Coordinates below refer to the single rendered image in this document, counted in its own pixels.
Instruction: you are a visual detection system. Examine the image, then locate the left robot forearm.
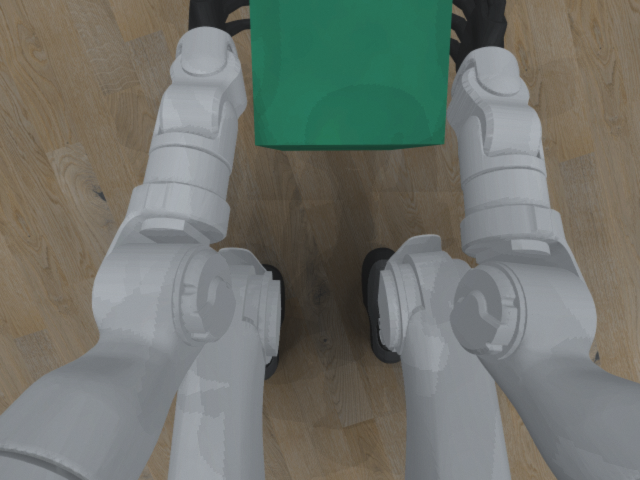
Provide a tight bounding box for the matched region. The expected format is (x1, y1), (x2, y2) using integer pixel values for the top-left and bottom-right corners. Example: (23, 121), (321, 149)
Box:
(92, 27), (247, 318)

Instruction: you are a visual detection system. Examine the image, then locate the robot right foot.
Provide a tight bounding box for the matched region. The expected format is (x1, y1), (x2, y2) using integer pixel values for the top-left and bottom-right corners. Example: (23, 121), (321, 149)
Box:
(362, 248), (401, 364)

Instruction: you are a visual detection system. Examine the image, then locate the left robot hand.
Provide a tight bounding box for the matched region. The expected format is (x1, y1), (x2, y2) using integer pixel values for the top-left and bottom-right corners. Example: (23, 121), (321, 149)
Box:
(188, 0), (250, 37)

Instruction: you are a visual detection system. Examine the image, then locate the right robot forearm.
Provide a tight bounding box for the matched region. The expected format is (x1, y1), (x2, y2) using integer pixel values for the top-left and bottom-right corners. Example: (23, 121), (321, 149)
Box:
(446, 46), (597, 317)

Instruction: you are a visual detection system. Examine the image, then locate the robot foot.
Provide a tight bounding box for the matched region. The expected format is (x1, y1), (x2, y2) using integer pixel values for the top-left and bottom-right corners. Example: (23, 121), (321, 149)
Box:
(261, 264), (285, 380)
(362, 248), (401, 364)

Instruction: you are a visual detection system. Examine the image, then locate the robot left foot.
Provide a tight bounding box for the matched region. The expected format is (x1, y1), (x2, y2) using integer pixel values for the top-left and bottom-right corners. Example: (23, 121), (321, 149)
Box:
(261, 264), (285, 380)

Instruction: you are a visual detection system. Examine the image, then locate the carton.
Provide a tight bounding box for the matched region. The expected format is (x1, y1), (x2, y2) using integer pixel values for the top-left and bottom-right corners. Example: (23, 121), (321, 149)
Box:
(249, 0), (453, 151)

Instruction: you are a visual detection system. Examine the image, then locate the right robot upper arm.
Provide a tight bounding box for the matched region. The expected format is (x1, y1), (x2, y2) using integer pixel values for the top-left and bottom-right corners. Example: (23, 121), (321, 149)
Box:
(450, 261), (640, 480)

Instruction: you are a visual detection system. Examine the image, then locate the left robot upper arm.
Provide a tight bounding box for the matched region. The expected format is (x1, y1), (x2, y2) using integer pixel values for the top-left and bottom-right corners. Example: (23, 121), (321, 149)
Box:
(0, 243), (236, 480)

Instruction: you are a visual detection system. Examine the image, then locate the right robot hand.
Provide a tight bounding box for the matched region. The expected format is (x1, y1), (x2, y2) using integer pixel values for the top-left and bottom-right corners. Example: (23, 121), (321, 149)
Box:
(450, 0), (507, 74)

